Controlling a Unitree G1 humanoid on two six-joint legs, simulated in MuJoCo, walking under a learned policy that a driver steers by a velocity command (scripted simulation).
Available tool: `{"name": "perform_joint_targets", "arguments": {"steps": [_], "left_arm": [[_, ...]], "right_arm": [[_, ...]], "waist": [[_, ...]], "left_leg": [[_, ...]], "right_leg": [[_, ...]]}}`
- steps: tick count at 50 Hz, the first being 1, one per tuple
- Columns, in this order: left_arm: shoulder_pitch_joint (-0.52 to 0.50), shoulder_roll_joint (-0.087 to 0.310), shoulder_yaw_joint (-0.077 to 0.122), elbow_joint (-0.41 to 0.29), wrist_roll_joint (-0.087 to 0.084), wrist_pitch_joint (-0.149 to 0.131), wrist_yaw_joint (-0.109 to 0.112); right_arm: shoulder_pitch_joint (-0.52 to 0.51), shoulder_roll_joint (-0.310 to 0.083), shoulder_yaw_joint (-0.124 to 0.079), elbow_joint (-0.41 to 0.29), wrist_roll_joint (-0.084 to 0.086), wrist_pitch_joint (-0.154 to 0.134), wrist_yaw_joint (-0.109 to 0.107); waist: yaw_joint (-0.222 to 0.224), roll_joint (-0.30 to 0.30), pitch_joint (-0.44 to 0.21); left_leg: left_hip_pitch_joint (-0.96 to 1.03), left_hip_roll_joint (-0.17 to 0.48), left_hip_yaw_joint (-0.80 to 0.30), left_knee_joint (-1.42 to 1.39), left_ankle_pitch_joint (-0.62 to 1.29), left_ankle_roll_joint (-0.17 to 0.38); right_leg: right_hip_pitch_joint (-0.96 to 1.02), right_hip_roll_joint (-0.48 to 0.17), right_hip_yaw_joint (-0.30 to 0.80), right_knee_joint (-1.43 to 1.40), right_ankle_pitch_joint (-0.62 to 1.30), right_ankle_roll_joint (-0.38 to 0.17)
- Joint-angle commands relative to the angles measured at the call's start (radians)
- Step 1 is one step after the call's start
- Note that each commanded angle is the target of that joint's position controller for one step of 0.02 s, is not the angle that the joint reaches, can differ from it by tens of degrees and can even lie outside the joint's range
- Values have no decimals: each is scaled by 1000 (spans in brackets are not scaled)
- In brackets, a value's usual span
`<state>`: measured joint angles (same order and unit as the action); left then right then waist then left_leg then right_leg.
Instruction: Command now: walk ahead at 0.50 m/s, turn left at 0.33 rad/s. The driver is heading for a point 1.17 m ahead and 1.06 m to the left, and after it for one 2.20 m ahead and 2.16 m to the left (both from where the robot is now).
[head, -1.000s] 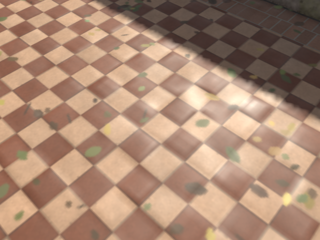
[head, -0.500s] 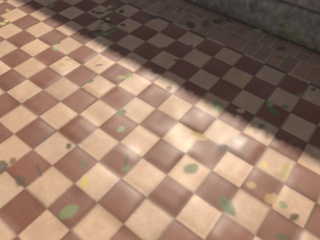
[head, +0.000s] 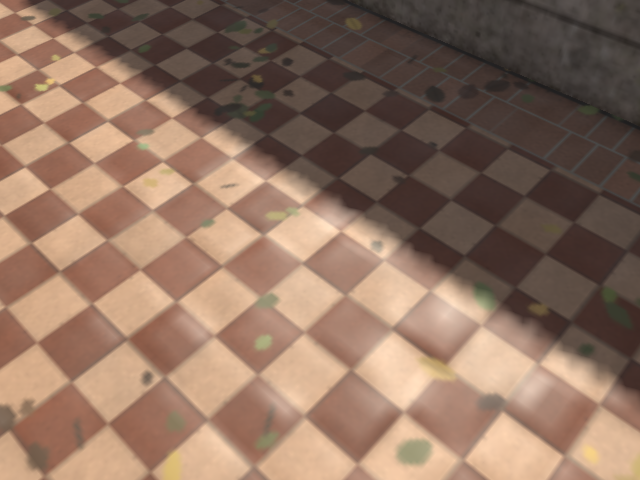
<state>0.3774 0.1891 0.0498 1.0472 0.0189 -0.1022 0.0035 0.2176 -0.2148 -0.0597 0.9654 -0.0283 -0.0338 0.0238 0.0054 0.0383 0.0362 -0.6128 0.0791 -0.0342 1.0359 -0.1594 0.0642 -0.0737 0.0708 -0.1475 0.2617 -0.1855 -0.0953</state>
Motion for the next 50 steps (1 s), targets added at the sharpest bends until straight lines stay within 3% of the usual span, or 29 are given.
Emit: {"name": "perform_joint_targets", "arguments": {"steps": [1, 5, 9, 12, 13, 14, 15, 16, 17, 18, 19, 21, 23, 25, 29, 36, 38, 39, 40, 41, 42, 43, 44, 45, 46, 48, 50], "left_arm": [[21, 93, 9, -43, -1, -20, 6], [76, 100, 5, -29, -4, -21, 17], [126, 119, 9, -7, 3, -8, 32], [94, 156, 19, -14, 8, 7, 42], [84, 170, 24, -20, 9, 16, 40], [67, 180, 26, -35, 4, 23, 36], [50, 158, 20, -75, -2, 20, 28], [48, 87, 14, -149, -19, 10, 5], [-73, 157, 23, -176, -4, -3, -1], [-119, 140, 18, -199, -16, -17, -6], [-101, 135, 18, -187, -16, -20, -3], [-73, 115, 16, -186, 21, 18, -3], [-78, 107, 16, -200, 32, 51, -10], [-144, 108, 15, -232, 30, 65, -15], [-316, 123, 13, -301, 23, 70, -18], [-507, 130, -6, -396, 11, 53, -30], [-485, 149, -6, -407, 6, 43, -29], [-426, 163, -3, -396, 4, 38, -25], [-329, 187, 7, -369, 2, 32, -17], [-186, 213, 19, -328, 3, 21, -5], [-36, 268, 35, -313, 22, 10, 12], [16, 364, 55, -325, 50, 17, 20], [-41, 322, 54, -328, 29, 34, 14], [-120, 227, 33, -345, 20, 39, 11], [-164, 166, 17, -342, 17, 38, 7], [-153, 149, 9, -314, 15, 29, 9], [-118, 156, 13, -292, 5, 8, 1]], "right_arm": [[-37, -23, 0, -57, 5, 2, 8], [-169, -4, 17, -108, 5, -2, 17], [-233, -13, 17, -149, 0, -6, 20], [-130, -43, -1, -129, -4, -5, 12], [-38, -63, -13, -103, -6, -8, 10], [102, -96, -32, -61, -15, -15, 5], [235, -189, -63, -40, -28, -17, -7], [185, -266, -82, -67, -7, -4, -10], [178, -253, -77, -65, 13, 9, -13], [121, -212, -66, -65, 16, 9, -20], [78, -159, -53, -66, 17, 4, -20], [30, -123, -37, -76, 27, -14, -28], [59, -140, -37, -72, 34, -33, -27], [97, -170, -44, -70, 32, -38, -26], [190, -174, -43, -69, 30, -32, -23], [285, -190, -44, -77, 14, -25, -37], [263, -207, -48, -90, 10, -26, -45], [227, -219, -51, -102, 10, -27, -47], [190, -234, -54, -114, 9, -30, -44], [167, -241, -55, -120, 15, -36, -34], [168, -196, -43, -141, 27, -46, -22], [275, -77, -19, -173, 64, -44, -23], [293, -160, -25, -168, 30, -35, -31], [238, -180, -31, -154, 13, -22, -30], [180, -169, -28, -159, 8, -18, -20], [155, -145, -26, -171, -7, 2, 1], [146, -128, -21, -181, -8, 22, 15]], "waist": [[-11, -86, 65], [24, -95, 78], [33, -98, 83], [-25, -139, 7], [-61, -143, -46], [-126, -118, -118], [-183, -17, -221], [-106, 229, -287], [-124, 22, -224], [-93, -12, -120], [-42, -90, -41], [17, -76, -24], [29, -50, -27], [16, -28, -12], [-46, 6, 12], [-110, 33, 18], [-85, 46, 16], [-49, 52, 5], [-5, 53, -35], [64, 13, -110], [123, -55, -235], [73, -286, -379], [34, -276, -368], [13, -136, -193], [10, -60, -97], [-13, -130, -34], [-22, -147, -37]], "left_leg": [[-66, 11, 11, -99, 116, -11], [-37, -6, 94, -295, 192, -1], [-24, -38, 153, -400, 97, 44], [139, -128, 211, -424, -51, 107], [241, -163, 218, -452, -81, 133], [437, -174, 184, -536, -51, 169], [680, 21, -81, -578, -136, 238], [926, 278, -665, -722, -103, 399], [881, 253, -606, -761, -57, 373], [768, 235, -477, -773, 6, 336], [632, 190, -388, -796, 133, 289], [498, 99, -262, -813, 250, 240], [462, 62, -225, -821, 323, 237], [446, 39, -212, -838, 319, 226], [514, 23, -241, -839, 314, 182], [673, 41, -306, -751, 432, 170], [673, 53, -332, -713, 473, 146], [637, 49, -329, -681, 523, 124], [593, 30, -320, -602, 633, 99], [551, -19, -287, -436, 669, 75], [422, -81, -246, -191, 465, 55], [122, -233, -122, 125, -259, 18], [8, -189, -102, 252, -371, 27], [-16, -126, -93, 272, -276, 24], [0, -90, -76, 225, -204, 16], [48, -47, -59, 158, -171, 3], [56, -39, -42, 146, -151, -2]], "right_leg": [[-40, -275, 118, -165, 236, -59], [33, -281, 33, -150, 360, -40], [177, -320, -20, -62, 556, -38], [222, -333, -72, 158, 964, -28], [211, -333, -81, 309, 999, -26], [114, -319, -98, 526, 886, -7], [-116, -282, -103, 848, 509, 24], [-552, -25, -14, 1215, -343, 83], [-672, -84, 169, 1221, -270, 66], [-689, -131, 177, 1154, -177, 61], [-629, -164, 174, 1049, -134, 66], [-512, -192, 180, 935, -124, 94], [-495, -189, 162, 873, -116, 121], [-531, -189, 147, 794, -50, 142], [-629, -175, 144, 622, 93, 157], [-644, -108, 150, 399, 144, 128], [-553, -93, 164, 324, 120, 106], [-446, -77, 163, 281, 88, 90], [-292, -46, 152, 259, 46, 72], [-100, -40, 144, 201, 73, 50], [143, -194, 291, 177, -47, 9], [419, -502, 719, 127, -107, -91], [344, -530, 939, 40, -212, -135], [184, -487, 782, 17, -263, -117], [63, -426, 620, -4, -189, -93], [-57, -348, 419, -48, -24, -52], [-76, -337, 330, -67, 112, -53]]}}
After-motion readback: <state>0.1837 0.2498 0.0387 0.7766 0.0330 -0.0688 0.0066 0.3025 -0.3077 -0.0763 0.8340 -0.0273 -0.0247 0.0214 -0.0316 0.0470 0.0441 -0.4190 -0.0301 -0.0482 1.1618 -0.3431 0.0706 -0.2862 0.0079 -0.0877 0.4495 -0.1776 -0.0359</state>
